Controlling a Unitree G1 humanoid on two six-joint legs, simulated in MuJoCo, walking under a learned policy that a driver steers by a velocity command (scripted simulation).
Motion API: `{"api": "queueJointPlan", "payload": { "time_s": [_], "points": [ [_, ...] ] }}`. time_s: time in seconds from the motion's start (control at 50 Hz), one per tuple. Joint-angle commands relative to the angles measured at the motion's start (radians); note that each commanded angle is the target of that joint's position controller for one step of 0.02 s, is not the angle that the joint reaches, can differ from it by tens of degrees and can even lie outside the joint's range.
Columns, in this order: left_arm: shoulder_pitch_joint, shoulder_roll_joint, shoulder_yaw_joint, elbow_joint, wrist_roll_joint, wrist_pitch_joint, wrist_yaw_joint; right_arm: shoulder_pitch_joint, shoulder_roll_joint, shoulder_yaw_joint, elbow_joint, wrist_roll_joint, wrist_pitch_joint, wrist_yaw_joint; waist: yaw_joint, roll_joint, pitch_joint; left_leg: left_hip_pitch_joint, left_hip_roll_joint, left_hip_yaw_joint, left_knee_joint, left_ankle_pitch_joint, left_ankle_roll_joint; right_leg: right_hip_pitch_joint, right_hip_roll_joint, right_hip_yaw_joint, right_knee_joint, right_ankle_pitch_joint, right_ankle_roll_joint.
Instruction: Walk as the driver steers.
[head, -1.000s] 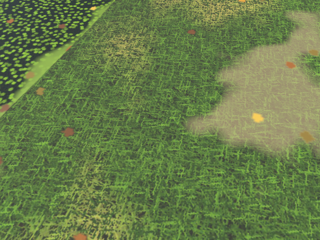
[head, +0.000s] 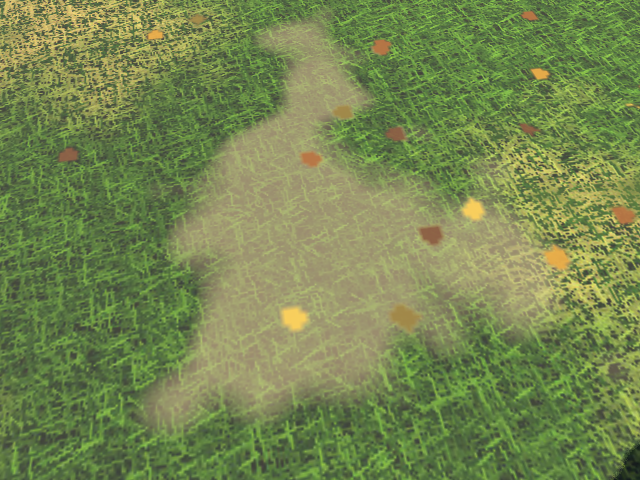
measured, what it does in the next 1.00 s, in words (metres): walks ahead: right foot, then left foot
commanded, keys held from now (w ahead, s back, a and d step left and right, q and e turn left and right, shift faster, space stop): w+e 0.06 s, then w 0.94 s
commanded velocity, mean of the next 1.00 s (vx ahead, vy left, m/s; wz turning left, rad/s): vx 0.50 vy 0.00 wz -0.17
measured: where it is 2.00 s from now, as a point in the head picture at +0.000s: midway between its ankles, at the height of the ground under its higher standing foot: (375, 258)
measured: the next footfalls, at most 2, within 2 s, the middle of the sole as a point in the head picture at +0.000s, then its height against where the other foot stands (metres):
right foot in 0.36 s outside the picture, level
left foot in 0.92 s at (332, 378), level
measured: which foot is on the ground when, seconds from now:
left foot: down 0.00-0.38, up 0.40-0.90, down 0.92-1.00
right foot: up 0.00-0.34, down 0.36-0.92, up 0.94-1.00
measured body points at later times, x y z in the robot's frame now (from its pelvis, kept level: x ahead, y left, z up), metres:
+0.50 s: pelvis +0.26 -0.09 +0.00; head +0.29 -0.11 +0.45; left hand +0.43 +0.15 -0.10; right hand +0.30 -0.37 -0.14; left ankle +0.20 +0.09 -0.64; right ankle +0.30 -0.18 -0.74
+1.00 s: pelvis +0.55 -0.07 -0.01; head +0.59 -0.06 +0.44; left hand +0.61 +0.20 -0.15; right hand +0.68 -0.34 -0.11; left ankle +0.65 +0.01 -0.74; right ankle +0.36 -0.19 -0.65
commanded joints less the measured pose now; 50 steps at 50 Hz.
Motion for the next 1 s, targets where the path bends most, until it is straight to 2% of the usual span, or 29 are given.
{"api": "queueJointPlan", "payload": {
  "time_s": [0.02,0.08,0.14,0.2,0.26,0.3,0.32,0.34,0.36,0.38,0.4,0.42,0.44,0.46,0.48,0.5,0.56,0.62,0.68,0.74,0.78,0.84,0.88,0.9,0.92,0.94,0.96,0.98,1.0],
  "points": [
    [0.031,0.029,0.012,-0.081,-0.004,0.005,-0.006,0.027,-0.086,-0.024,-0.023,0.001,-0.016,0.004,0.001,0.104,-0.044,0.157,0.287,-0.253,-0.256,0.050,0.169,-0.178,-0.120,0.029,-0.005,0.061,0.005],
    [-0.041,0.024,0.007,-0.130,0.009,0.013,-0.005,0.053,-0.124,-0.039,0.003,0.006,-0.022,0.004,-0.004,0.071,-0.013,0.157,0.303,-0.171,-0.287,0.146,0.194,-0.256,-0.135,0.035,-0.102,0.135,0.016],
    [-0.102,0.016,-0.003,-0.152,0.012,-0.001,-0.017,0.080,-0.144,-0.041,0.024,0.007,-0.012,0.005,-0.019,0.064,-0.008,0.188,0.278,-0.085,-0.289,0.201,0.187,-0.254,-0.120,0.021,-0.287,0.275,0.014],
    [-0.223,0.008,-0.016,-0.186,0.015,-0.016,-0.038,0.110,-0.165,-0.040,0.038,0.023,0.002,0.005,-0.058,0.066,0.020,0.192,0.257,-0.020,-0.276,0.187,0.163,-0.195,-0.096,-0.063,-0.478,0.367,0.010],
    [-0.306,0.021,-0.018,-0.228,0.008,-0.018,-0.052,0.171,-0.192,-0.043,0.070,0.038,0.020,0.006,-0.080,0.088,0.042,0.271,0.298,-0.035,-0.249,0.161,0.149,-0.186,-0.080,-0.093,-0.575,0.302,-0.005],
    [-0.309,0.045,-0.011,-0.244,0.010,-0.020,-0.058,0.181,-0.206,-0.045,0.084,0.044,0.036,0.004,-0.059,0.109,0.037,0.334,0.327,-0.039,-0.195,0.242,0.133,-0.156,-0.056,-0.114,-0.624,0.210,-0.033],
    [-0.261,0.065,0.000,-0.237,0.014,-0.022,-0.058,0.167,-0.215,-0.045,0.086,0.046,0.043,0.002,-0.019,0.122,0.006,0.341,0.322,-0.023,-0.124,0.379,0.117,-0.067,-0.027,-0.137,-0.660,0.195,-0.053],
    [-0.137,0.099,0.022,-0.200,0.019,-0.023,-0.054,0.155,-0.211,-0.041,0.087,0.046,0.050,-0.001,0.054,0.115,-0.068,0.317,0.286,0.022,0.032,0.533,0.092,0.115,0.015,-0.169,-0.708,0.231,-0.077],
    [0.036,0.162,0.054,-0.149,0.020,-0.019,-0.043,0.163,-0.177,-0.027,0.080,0.033,0.049,-0.006,0.125,0.089,-0.177,0.190,0.235,0.063,0.255,0.516,0.054,0.385,0.002,-0.132,-0.686,0.263,-0.108],
    [0.178,0.288,0.083,-0.133,0.037,-0.013,-0.028,0.224,-0.082,0.007,0.038,0.006,0.033,-0.001,0.128,-0.134,-0.327,-0.190,0.119,0.088,0.670,0.101,-0.013,0.772,-0.275,0.290,-0.700,0.232,-0.242],
    [0.197,0.268,0.071,-0.128,0.024,-0.015,-0.030,0.249,-0.065,0.016,0.052,0.018,0.005,0.008,0.107,-0.216,-0.450,-0.379,0.017,-0.084,0.891,-0.433,-0.025,0.861,-0.407,0.673,-0.893,0.157,-0.336],
    [0.145,0.195,0.047,-0.130,0.027,-0.022,-0.036,0.169,-0.155,-0.011,0.033,0.054,-0.008,0.014,0.110,-0.125,-0.324,-0.480,0.079,-0.143,0.960,-0.391,-0.007,0.769,-0.372,0.559,-0.910,0.147,-0.283],
    [0.071,0.154,0.035,-0.139,0.025,-0.025,-0.038,0.100,-0.150,-0.009,0.010,0.061,-0.011,0.013,0.083,-0.094,-0.210,-0.492,0.126,-0.121,0.927,-0.302,0.007,0.626,-0.328,0.395,-0.911,0.209,-0.246],
    [-0.003,0.116,0.024,-0.145,0.025,-0.027,-0.043,0.076,-0.136,-0.010,0.012,0.043,-0.005,0.007,0.046,-0.030,-0.139,-0.449,0.164,-0.114,0.859,-0.225,0.004,0.484,-0.278,0.281,-0.937,0.283,-0.220],
    [-0.049,0.083,0.015,-0.150,0.028,-0.033,-0.047,0.088,-0.134,-0.017,0.018,0.029,0.009,0.003,0.010,-0.042,-0.108,-0.384,0.192,-0.124,0.798,-0.171,0.001,0.388,-0.239,0.205,-0.972,0.321,-0.200],
    [-0.069,0.076,0.015,-0.148,0.031,-0.038,-0.048,0.113,-0.116,-0.015,0.026,0.027,0.024,0.004,-0.015,-0.055,-0.098,-0.326,0.201,-0.126,0.773,-0.132,-0.004,0.327,-0.219,0.168,-1.010,0.325,-0.197],
    [-0.049,0.098,0.023,-0.116,0.032,-0.059,-0.043,0.105,-0.085,-0.014,0.023,0.019,0.051,-0.002,-0.038,-0.027,-0.061,-0.336,0.196,-0.120,0.693,-0.043,-0.026,0.283,-0.206,0.089,-1.069,0.422,-0.214],
    [0.006,0.107,0.026,-0.078,0.029,-0.055,-0.026,0.002,-0.074,-0.012,-0.010,0.011,0.051,-0.003,-0.011,-0.015,-0.018,-0.417,0.191,-0.120,0.524,0.094,-0.043,0.325,-0.196,0.038,-1.090,0.443,-0.202],
    [0.039,0.124,0.028,-0.051,0.026,-0.047,-0.014,-0.094,-0.053,-0.004,-0.035,0.015,0.041,0.008,0.023,-0.026,0.011,-0.397,0.162,-0.098,0.333,0.230,-0.039,0.341,-0.177,-0.011,-1.102,0.392,-0.173],
    [0.089,0.142,0.033,-0.015,0.019,-0.041,-0.009,-0.186,-0.050,0.002,-0.063,0.021,0.034,0.021,0.059,-0.026,0.041,-0.385,0.135,-0.075,0.219,0.257,-0.031,0.390,-0.194,-0.020,-1.095,0.347,-0.167],
    [0.116,0.144,0.034,0.010,0.015,-0.034,-0.006,-0.229,-0.054,0.004,-0.085,0.024,0.029,0.032,0.069,-0.028,0.057,-0.405,0.127,-0.078,0.172,0.220,-0.014,0.455,-0.222,-0.014,-1.066,0.355,-0.162],
    [0.108,0.157,0.041,0.030,0.010,-0.021,0.000,-0.230,-0.075,0.000,-0.102,0.025,0.019,0.049,0.047,-0.041,0.049,-0.372,0.110,-0.073,0.122,0.119,0.026,0.530,-0.257,-0.004,-1.003,0.440,-0.139],
    [0.075,0.173,0.044,0.030,0.012,-0.012,0.002,-0.132,-0.108,-0.016,-0.080,0.023,0.016,0.048,-0.013,-0.063,-0.017,-0.201,0.057,-0.023,0.103,0.063,0.058,0.541,-0.239,-0.025,-0.887,0.704,-0.114],
    [0.062,0.162,0.038,0.029,0.016,-0.005,0.003,0.014,-0.145,-0.039,-0.034,0.020,0.016,0.040,-0.084,-0.050,-0.105,-0.002,0.020,0.007,0.092,0.075,0.084,0.504,-0.187,-0.064,-0.715,0.833,-0.089],
    [0.074,0.128,0.021,0.012,0.029,-0.004,0.006,0.196,-0.212,-0.061,0.006,0.012,0.018,0.029,-0.146,0.023,-0.246,0.307,0.148,-0.134,0.130,0.116,0.139,0.319,-0.132,-0.104,-0.433,0.653,-0.053],
    [0.213,-0.004,-0.018,0.005,0.028,-0.024,-0.008,0.289,-0.299,-0.082,0.028,0.003,0.023,0.029,-0.092,0.290,-0.389,0.690,0.397,-0.628,0.042,-0.100,0.310,-0.111,0.055,-0.103,-0.028,0.074,0.027],
    [0.171,0.061,-0.007,0.021,0.015,-0.049,-0.011,0.295,-0.211,-0.056,0.027,0.016,0.023,0.030,-0.124,0.265,-0.427,0.709,0.415,-0.819,-0.098,-0.199,0.299,-0.230,0.062,0.057,0.098,-0.217,0.012],
    [0.075,0.130,0.013,-0.009,-0.013,-0.061,-0.016,0.214,-0.173,-0.042,0.018,0.021,0.022,0.029,-0.111,0.206,-0.265,0.584,0.388,-0.665,-0.111,-0.214,0.243,-0.318,0.003,0.047,0.137,-0.157,-0.003],
    [0.009,0.129,0.011,-0.028,-0.011,-0.065,-0.011,0.127,-0.148,-0.034,-0.002,0.020,0.024,0.027,-0.079,0.119,-0.170,0.423,0.355,-0.531,-0.128,-0.135,0.212,-0.299,-0.057,0.009,0.090,-0.057,-0.009]
  ]
}}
